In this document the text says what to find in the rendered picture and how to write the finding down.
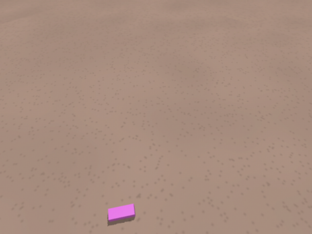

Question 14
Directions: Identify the small box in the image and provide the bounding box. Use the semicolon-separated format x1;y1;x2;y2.
108;204;136;222

